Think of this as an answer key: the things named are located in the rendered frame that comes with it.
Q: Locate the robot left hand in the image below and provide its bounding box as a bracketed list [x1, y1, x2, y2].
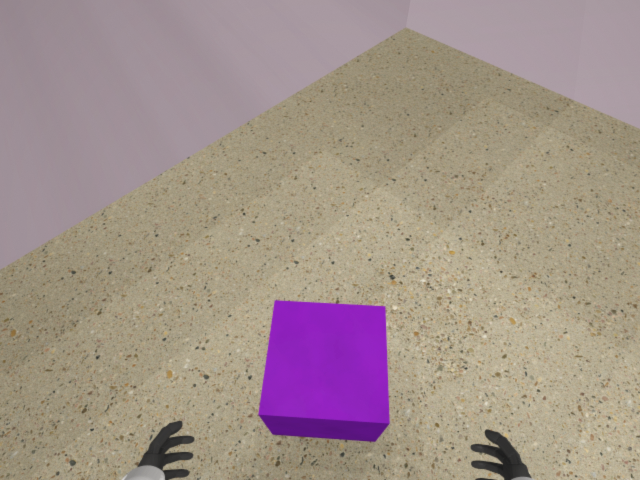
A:
[138, 421, 194, 480]

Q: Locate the carton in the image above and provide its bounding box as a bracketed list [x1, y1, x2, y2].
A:
[258, 300, 390, 442]

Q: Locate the robot right hand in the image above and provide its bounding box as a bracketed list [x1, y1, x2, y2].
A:
[471, 429, 532, 480]

